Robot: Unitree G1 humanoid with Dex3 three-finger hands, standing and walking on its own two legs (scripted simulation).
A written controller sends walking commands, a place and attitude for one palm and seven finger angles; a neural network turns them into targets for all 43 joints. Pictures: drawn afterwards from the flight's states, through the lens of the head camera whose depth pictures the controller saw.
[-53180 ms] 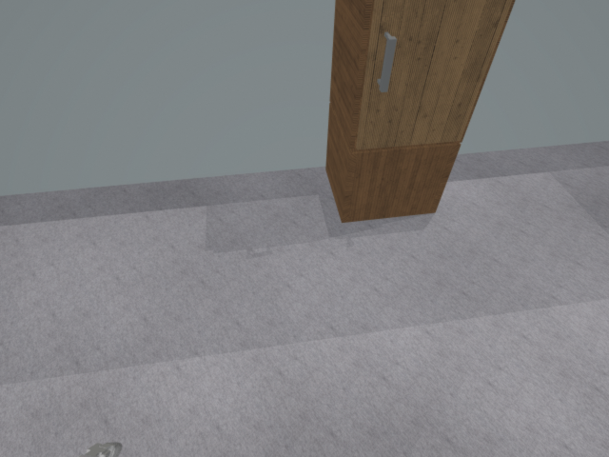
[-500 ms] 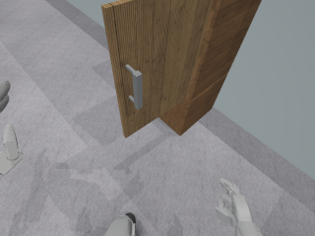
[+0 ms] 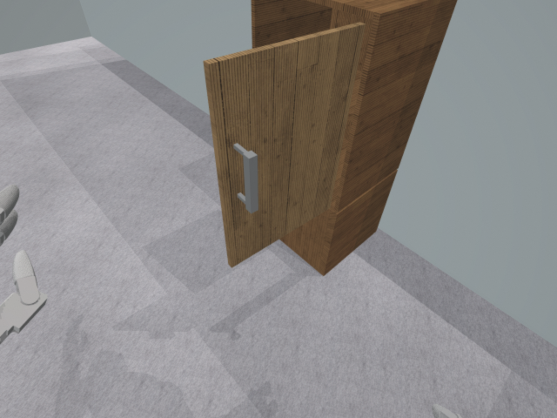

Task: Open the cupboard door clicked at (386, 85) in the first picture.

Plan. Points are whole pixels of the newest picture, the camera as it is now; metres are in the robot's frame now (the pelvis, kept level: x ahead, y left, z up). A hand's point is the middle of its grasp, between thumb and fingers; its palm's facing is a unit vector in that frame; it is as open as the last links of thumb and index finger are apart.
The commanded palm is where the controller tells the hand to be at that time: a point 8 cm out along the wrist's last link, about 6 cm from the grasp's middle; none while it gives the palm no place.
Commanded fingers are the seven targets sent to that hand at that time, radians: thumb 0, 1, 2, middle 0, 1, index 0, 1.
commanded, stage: stop stepping back and stand still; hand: left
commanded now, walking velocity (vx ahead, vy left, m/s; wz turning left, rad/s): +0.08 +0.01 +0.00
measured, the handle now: (245, 178) +0.61 +0.11 -0.01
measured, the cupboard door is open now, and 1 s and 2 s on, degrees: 86 86 86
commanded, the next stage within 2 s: let the arm hang, fingers relaxed in 0.20 s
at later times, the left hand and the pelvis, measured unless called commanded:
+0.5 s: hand out of the picture +0.13 +0.24 -0.11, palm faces +0.06 -0.94 -0.33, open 7.4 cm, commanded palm none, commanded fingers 0.00 0.90 0.90 -0.20 -0.30 -0.20 -0.30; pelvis -0.01 +0.02 -0.01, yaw +2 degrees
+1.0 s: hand out of the picture -0.07 +0.21 -0.16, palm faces +0.06 -0.97 -0.25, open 7.3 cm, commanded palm none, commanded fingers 0.00 0.90 0.90 -0.20 -0.30 -0.20 -0.30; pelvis -0.02 +0.02 +0.00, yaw +3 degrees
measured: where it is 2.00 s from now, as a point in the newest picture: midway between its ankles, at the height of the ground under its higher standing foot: outside the picture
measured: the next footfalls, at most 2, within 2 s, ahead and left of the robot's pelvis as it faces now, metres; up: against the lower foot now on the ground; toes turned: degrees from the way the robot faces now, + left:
left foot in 0.04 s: +0.07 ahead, +0.14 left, +0.00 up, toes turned +5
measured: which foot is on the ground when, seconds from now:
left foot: up 0.00-0.02, down 0.04-1.00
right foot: down 0.00-1.00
